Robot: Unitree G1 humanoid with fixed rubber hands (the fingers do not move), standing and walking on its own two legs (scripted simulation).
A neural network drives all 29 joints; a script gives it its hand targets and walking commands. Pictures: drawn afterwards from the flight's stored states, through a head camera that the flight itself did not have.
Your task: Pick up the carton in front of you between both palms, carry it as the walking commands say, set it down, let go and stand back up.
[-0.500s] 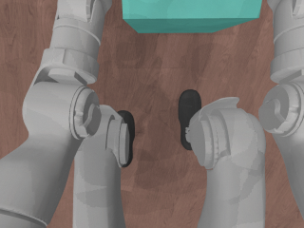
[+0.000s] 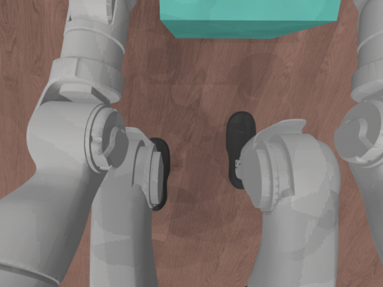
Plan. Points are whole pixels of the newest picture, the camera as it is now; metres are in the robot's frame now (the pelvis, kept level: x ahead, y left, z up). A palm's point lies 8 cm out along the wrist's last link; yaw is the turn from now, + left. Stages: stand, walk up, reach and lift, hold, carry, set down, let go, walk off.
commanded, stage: set down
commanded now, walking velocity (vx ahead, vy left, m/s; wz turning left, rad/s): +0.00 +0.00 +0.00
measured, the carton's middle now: out of the picture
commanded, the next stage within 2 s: let go in 1.36 s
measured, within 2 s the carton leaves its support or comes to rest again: neither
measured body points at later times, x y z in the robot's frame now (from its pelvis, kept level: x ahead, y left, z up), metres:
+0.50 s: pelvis +0.00 -0.01 +0.02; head +0.38 -0.05 +0.25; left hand +0.60 +0.07 -0.13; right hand +0.56 -0.30 -0.13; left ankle +0.09 +0.11 -0.33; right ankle +0.14 -0.13 -0.33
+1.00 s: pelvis +0.02 -0.01 +0.14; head +0.36 -0.07 +0.43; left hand +0.61 +0.07 +0.03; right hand +0.56 -0.32 +0.03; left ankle +0.09 +0.11 -0.33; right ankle +0.14 -0.13 -0.33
